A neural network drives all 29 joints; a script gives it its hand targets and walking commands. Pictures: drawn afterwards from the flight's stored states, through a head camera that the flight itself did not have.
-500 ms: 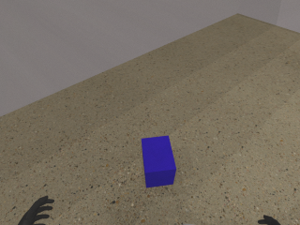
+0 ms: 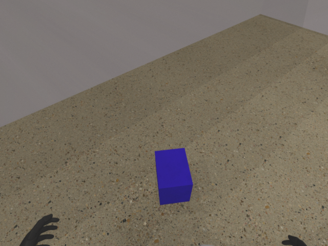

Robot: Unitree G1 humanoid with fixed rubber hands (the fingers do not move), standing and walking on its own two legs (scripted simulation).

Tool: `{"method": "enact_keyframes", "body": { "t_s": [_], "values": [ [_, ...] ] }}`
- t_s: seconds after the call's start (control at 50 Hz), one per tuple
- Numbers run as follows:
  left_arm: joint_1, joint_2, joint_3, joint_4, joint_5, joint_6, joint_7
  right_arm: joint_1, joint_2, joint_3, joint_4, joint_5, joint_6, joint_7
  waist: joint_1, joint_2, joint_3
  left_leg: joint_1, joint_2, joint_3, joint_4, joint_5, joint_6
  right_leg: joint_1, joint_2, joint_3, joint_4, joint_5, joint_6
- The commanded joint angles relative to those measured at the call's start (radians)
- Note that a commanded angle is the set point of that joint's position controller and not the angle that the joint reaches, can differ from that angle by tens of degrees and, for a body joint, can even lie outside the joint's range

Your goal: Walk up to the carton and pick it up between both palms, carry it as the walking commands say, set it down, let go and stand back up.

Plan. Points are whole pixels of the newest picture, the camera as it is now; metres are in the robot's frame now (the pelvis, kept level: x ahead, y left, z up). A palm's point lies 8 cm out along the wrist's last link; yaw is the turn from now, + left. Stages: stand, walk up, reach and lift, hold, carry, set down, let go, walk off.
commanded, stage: walk up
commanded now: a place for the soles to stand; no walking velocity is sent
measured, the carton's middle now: (172, 176) +0.61 -0.04 -0.63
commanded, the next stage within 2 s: none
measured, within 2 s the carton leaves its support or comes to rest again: neither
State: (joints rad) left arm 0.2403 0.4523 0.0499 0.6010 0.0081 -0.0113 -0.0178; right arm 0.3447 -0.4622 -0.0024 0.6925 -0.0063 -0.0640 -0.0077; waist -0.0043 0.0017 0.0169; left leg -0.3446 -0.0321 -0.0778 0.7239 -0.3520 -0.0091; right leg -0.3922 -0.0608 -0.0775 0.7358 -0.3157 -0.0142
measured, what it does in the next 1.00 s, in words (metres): stands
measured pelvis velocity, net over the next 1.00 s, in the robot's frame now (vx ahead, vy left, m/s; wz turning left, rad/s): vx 0.01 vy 0.00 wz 0.01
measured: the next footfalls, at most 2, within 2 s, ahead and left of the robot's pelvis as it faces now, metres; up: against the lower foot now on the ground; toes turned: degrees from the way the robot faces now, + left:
none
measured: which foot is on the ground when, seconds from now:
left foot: down 0.00-1.00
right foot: down 0.00-1.00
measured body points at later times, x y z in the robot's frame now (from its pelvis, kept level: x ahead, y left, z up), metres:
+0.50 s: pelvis +0.00 +0.00 +0.00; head +0.00 +0.00 +0.45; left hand +0.15 +0.32 -0.06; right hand +0.09 -0.32 -0.09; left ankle +0.02 +0.14 -0.71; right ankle +0.05 -0.12 -0.71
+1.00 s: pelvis +0.01 +0.00 +0.00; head +0.02 +0.00 +0.45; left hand +0.15 +0.32 -0.06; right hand +0.10 -0.32 -0.09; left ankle +0.02 +0.14 -0.71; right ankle +0.05 -0.12 -0.71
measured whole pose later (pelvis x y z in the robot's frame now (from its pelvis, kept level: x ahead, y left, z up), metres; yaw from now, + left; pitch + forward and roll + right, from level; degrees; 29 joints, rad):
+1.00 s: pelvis +0.01 +0.00 +0.00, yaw +0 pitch -1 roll +1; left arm 0.24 0.45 0.05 0.60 0.01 -0.01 -0.02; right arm 0.34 -0.46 0.00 0.69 -0.01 -0.06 -0.01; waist 0.00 0.00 0.04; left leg -0.35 -0.04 -0.08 0.72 -0.36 -0.01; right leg -0.39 -0.07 -0.08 0.74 -0.33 -0.01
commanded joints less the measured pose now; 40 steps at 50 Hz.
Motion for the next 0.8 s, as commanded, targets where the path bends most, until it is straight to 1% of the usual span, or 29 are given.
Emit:
{"method": "enact_keyframes", "body": {
  "t_s": [0.0, 0.04, 0.08, 0.1, 0.14, 0.18, 0.2, 0.22, 0.24, 0.26, 0.28, 0.3, 0.36, 0.4, 0.44, 0.46, 0.48, 0.5, 0.52, 0.54, 0.56, 0.58, 0.62, 0.64, 0.66, 0.68, 0.7, 0.74, 0.78],
  "values": [
    [-0.082, 0.174, 0.067, 0.002, 0.007, -0.022, 0.01, -0.034, -0.184, -0.064, -0.015, -0.023, -0.014, -0.003, 0.034, -0.018, 0.006, -0.154, 0.103, -0.23, -0.19, 0.168, 0.125, 0.165, -0.036, 0.105, -0.084, -0.071, -0.062],
    [-0.076, 0.163, 0.058, 0.004, 0.005, -0.021, 0.01, -0.046, -0.185, -0.066, -0.025, -0.024, -0.014, -0.006, 0.035, 0.038, 0.007, -0.157, 0.104, -0.237, -0.181, 0.147, 0.121, 0.166, -0.045, 0.121, -0.104, -0.064, -0.069],
    [-0.069, 0.162, 0.056, 0.002, 0.012, -0.025, 0.01, -0.06, -0.171, -0.059, -0.024, -0.031, -0.014, -0.002, 0.036, 0.017, 0.005, -0.165, 0.075, -0.188, -0.17, 0.109, 0.108, 0.162, -0.072, 0.131, -0.128, -0.102, -0.083],
    [-0.064, 0.159, 0.057, 0.006, 0.014, -0.03, 0.008, -0.034, -0.166, -0.058, -0.013, -0.025, -0.011, 0.0, 0.027, -0.041, -0.033, -0.141, 0.069, -0.168, -0.149, 0.128, 0.103, 0.195, -0.077, 0.132, -0.128, -0.048, -0.087],
    [-0.049, 0.175, 0.059, 0.006, 0.016, -0.024, 0.009, -0.016, -0.17, -0.064, -0.021, -0.026, -0.011, -0.004, 0.033, -0.002, -0.068, -0.103, 0.052, -0.139, -0.134, 0.116, 0.097, 0.167, -0.093, 0.132, -0.129, -0.108, -0.094],
    [-0.101, 0.18, 0.066, 0.0, 0.017, -0.021, 0.01, -0.016, -0.165, -0.058, -0.015, -0.02, -0.014, -0.002, 0.024, -0.023, 0.029, -0.173, 0.077, -0.194, -0.188, 0.089, 0.11, 0.134, -0.072, 0.127, -0.117, -0.146, -0.081],
    [-0.093, 0.174, 0.067, 0.001, 0.012, -0.021, 0.005, -0.024, -0.177, -0.057, -0.005, -0.027, -0.015, -0.002, 0.031, 0.01, 0.025, -0.174, 0.082, -0.193, -0.191, 0.062, 0.115, 0.137, -0.066, 0.115, -0.115, -0.17, -0.077],
    [-0.057, 0.156, 0.06, 0.002, 0.013, -0.022, 0.006, -0.024, -0.187, -0.061, -0.01, -0.023, -0.019, -0.003, 0.034, -0.022, -0.028, -0.122, 0.088, -0.217, -0.186, 0.056, 0.126, 0.143, -0.055, 0.119, -0.125, -0.136, -0.069],
    [-0.082, 0.173, 0.058, 0.011, 0.014, -0.02, 0.008, -0.01, -0.17, -0.058, -0.003, -0.016, -0.016, -0.006, 0.02, -0.027, 0.004, -0.159, 0.084, -0.204, -0.189, 0.044, 0.105, 0.156, -0.066, 0.127, -0.126, -0.146, -0.078],
    [-0.054, 0.177, 0.067, 0.005, 0.018, -0.021, 0.01, -0.013, -0.172, -0.059, -0.006, -0.019, -0.014, -0.006, 0.037, 0.042, -0.026, -0.155, 0.059, -0.171, -0.164, 0.069, 0.102, 0.182, -0.083, 0.141, -0.134, -0.13, -0.087],
    [-0.052, 0.184, 0.063, 0.013, 0.017, -0.025, 0.008, -0.041, -0.164, -0.06, -0.021, -0.021, -0.016, -0.007, 0.033, 0.024, -0.034, -0.169, 0.057, -0.152, -0.143, 0.081, 0.092, 0.17, -0.101, 0.153, -0.166, -0.144, -0.09],
    [-0.055, 0.201, 0.062, 0.024, 0.014, -0.024, 0.01, -0.019, -0.157, -0.062, -0.02, -0.015, -0.012, -0.005, 0.031, -0.067, 0.009, -0.15, 0.049, -0.135, -0.132, 0.096, 0.091, 0.15, -0.104, 0.153, -0.182, -0.189, -0.09],
    [-0.05, 0.184, 0.063, 0.013, 0.015, -0.023, 0.011, -0.004, -0.154, -0.062, -0.007, -0.016, -0.011, -0.005, 0.034, -0.046, -0.042, -0.122, 0.035, -0.085, -0.083, 0.112, 0.078, 0.178, -0.141, 0.168, -0.205, -0.134, -0.109],
    [-0.083, 0.197, 0.066, 0.007, 0.012, -0.02, 0.01, 0.044, -0.174, -0.067, 0.026, -0.018, -0.008, -0.005, 0.004, -0.111, -0.015, -0.056, 0.006, -0.018, -0.067, 0.108, 0.078, 0.118, -0.154, 0.143, -0.209, -0.136, -0.116],
    [-0.099, 0.174, 0.06, -0.007, 0.009, -0.011, 0.009, 0.031, -0.163, -0.065, 0.013, -0.022, -0.011, -0.008, 0.012, -0.047, -0.032, -0.052, 0.037, -0.097, -0.115, 0.112, 0.097, 0.1, -0.106, 0.101, -0.139, -0.153, -0.08],
    [-0.1, 0.169, 0.053, -0.007, 0.006, -0.008, 0.012, 0.001, -0.178, -0.064, 0.003, -0.031, -0.01, -0.004, 0.009, 0.018, 0.02, -0.09, 0.055, -0.153, -0.167, 0.06, 0.112, 0.066, -0.065, 0.093, -0.118, -0.182, -0.069],
    [-0.083, 0.193, 0.066, 0.002, 0.004, -0.007, 0.012, -0.025, -0.19, -0.067, -0.007, -0.029, -0.008, -0.003, 0.027, 0.009, 0.044, -0.136, 0.076, -0.213, -0.179, 0.025, 0.123, 0.066, -0.05, 0.117, -0.125, -0.209, -0.061],
    [-0.107, 0.193, 0.064, -0.009, 0.02, -0.019, 0.013, -0.006, -0.177, -0.064, -0.008, -0.027, -0.01, -0.002, 0.013, -0.022, 0.018, -0.177, 0.076, -0.206, -0.18, 0.038, 0.115, 0.14, -0.067, 0.124, -0.146, -0.211, -0.065],
    [-0.087, 0.196, 0.074, 0.003, 0.008, -0.015, 0.01, 0.002, -0.201, -0.075, 0.004, -0.023, -0.009, 0.001, 0.028, -0.022, 0.017, -0.169, 0.06, -0.186, -0.178, 0.0, 0.115, 0.121, -0.056, 0.114, -0.145, -0.24, -0.067],
    [-0.095, 0.193, 0.071, -0.005, 0.016, -0.014, 0.008, 0.004, -0.195, -0.066, 0.0, -0.02, -0.011, -0.002, 0.01, -0.021, 0.032, -0.197, 0.075, -0.227, -0.207, -0.057, 0.119, 0.132, -0.058, 0.142, -0.142, -0.243, -0.056],
    [-0.081, 0.175, 0.068, 0.01, 0.005, -0.013, 0.005, 0.001, -0.189, -0.062, 0.0, -0.026, -0.009, -0.001, 0.015, -0.025, 0.022, -0.217, 0.077, -0.251, -0.254, -0.132, 0.125, 0.138, -0.044, 0.114, -0.118, -0.266, -0.053],
    [-0.065, 0.154, 0.058, -0.006, 0.014, -0.014, 0.002, -0.027, -0.188, -0.06, -0.008, -0.036, -0.008, -0.001, 0.033, 0.02, 0.037, -0.22, 0.072, -0.226, -0.244, -0.109, 0.118, 0.127, -0.043, 0.13, -0.137, -0.261, -0.058],
    [-0.066, 0.171, 0.061, 0.015, 0.012, -0.014, 0.01, -0.03, -0.17, -0.065, -0.004, -0.028, -0.011, -0.002, 0.031, -0.02, 0.047, -0.226, 0.071, -0.243, -0.237, -0.09, 0.114, 0.135, -0.044, 0.135, -0.126, -0.25, -0.06],
    [-0.043, 0.175, 0.067, 0.014, 0.019, -0.021, 0.009, -0.014, -0.177, -0.062, -0.017, -0.024, -0.011, -0.005, 0.042, 0.026, -0.036, -0.19, 0.057, -0.193, -0.187, 0.03, 0.105, 0.219, -0.074, 0.146, -0.133, -0.177, -0.078],
    [-0.05, 0.184, 0.063, 0.002, 0.017, -0.02, 0.011, -0.022, -0.173, -0.063, -0.012, -0.025, -0.011, -0.003, 0.047, -0.033, -0.001, -0.201, 0.045, -0.173, -0.148, 0.056, 0.098, 0.174, -0.081, 0.157, -0.164, -0.218, -0.07],
    [-0.041, 0.183, 0.066, 0.004, 0.022, -0.027, 0.009, -0.016, -0.164, -0.052, -0.009, -0.034, -0.008, 0.0, 0.042, 0.011, -0.019, -0.176, 0.013, -0.103, -0.117, 0.084, 0.092, 0.185, -0.102, 0.164, -0.181, -0.211, -0.088],
    [-0.038, 0.177, 0.061, 0.005, 0.014, -0.026, 0.011, -0.006, -0.165, -0.063, -0.002, -0.024, -0.012, -0.006, 0.034, -0.037, -0.05, -0.128, 0.028, -0.118, -0.107, 0.157, 0.09, 0.187, -0.108, 0.16, -0.164, -0.145, -0.091],
    [-0.058, 0.185, 0.057, 0.008, 0.009, -0.021, 0.012, 0.02, -0.178, -0.069, -0.002, -0.024, -0.013, -0.006, 0.027, -0.098, -0.071, -0.065, 0.018, -0.062, -0.067, 0.249, 0.094, 0.185, -0.11, 0.112, -0.134, -0.033, -0.091],
    [-0.052, 0.165, 0.059, 0.002, 0.005, -0.018, 0.013, 0.003, -0.173, -0.062, -0.019, -0.018, -0.015, -0.014, 0.028, -0.007, -0.076, -0.062, 0.04, -0.108, -0.071, 0.299, 0.102, 0.175, -0.094, 0.099, -0.102, 0.029, -0.086]
  ]
}}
